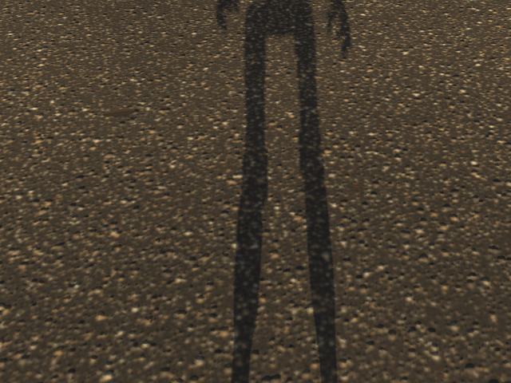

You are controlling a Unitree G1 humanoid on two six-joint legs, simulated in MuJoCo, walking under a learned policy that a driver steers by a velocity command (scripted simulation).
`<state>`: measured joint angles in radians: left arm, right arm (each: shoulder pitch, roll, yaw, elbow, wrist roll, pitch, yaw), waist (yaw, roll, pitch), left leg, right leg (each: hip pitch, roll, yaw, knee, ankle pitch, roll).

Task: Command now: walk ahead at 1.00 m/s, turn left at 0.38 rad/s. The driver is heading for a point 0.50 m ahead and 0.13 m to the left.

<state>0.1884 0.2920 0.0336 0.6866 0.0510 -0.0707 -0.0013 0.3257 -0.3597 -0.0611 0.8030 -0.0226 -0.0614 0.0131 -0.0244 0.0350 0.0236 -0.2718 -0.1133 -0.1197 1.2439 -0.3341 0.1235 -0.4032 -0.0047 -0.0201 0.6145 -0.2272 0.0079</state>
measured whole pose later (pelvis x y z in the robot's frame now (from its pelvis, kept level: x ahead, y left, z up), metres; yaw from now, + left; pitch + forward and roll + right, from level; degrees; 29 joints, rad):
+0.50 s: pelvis +0.44 +0.03 +0.01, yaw +7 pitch +1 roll +0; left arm 0.26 0.26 0.02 0.82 0.02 -0.07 0.00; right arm 0.25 -0.29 -0.02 0.83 -0.02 -0.07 0.01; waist 0.01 -0.01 0.08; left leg -0.30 -0.10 0.04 0.48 -0.19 0.10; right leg -0.43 -0.03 0.02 1.24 -0.37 -0.02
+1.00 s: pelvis +0.65 +0.03 +0.01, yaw +8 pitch -1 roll +0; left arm 0.22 0.21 -0.01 0.93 0.02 -0.02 0.02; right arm 0.18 -0.22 -0.01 0.98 -0.01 0.03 -0.03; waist 0.01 0.00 0.08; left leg -0.30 -0.02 -0.06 0.75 -0.44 0.00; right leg -0.34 0.05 -0.06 0.43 -0.07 -0.09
